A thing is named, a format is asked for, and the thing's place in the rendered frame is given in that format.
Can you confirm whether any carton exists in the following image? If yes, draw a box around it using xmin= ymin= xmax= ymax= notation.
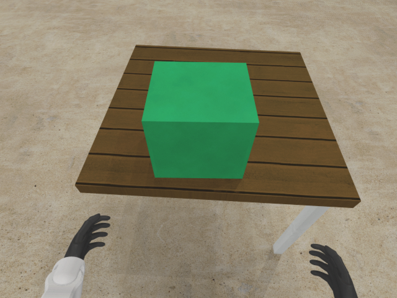
xmin=141 ymin=61 xmax=259 ymax=179

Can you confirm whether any right robot hand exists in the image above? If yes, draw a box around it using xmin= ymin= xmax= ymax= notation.
xmin=309 ymin=244 xmax=358 ymax=298

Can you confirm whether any left robot hand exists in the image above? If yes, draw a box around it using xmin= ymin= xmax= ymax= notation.
xmin=64 ymin=214 xmax=110 ymax=260

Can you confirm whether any table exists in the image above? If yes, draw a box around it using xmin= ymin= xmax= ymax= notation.
xmin=75 ymin=45 xmax=361 ymax=254

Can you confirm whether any robot left forearm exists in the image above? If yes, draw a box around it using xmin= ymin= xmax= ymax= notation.
xmin=41 ymin=256 xmax=85 ymax=298

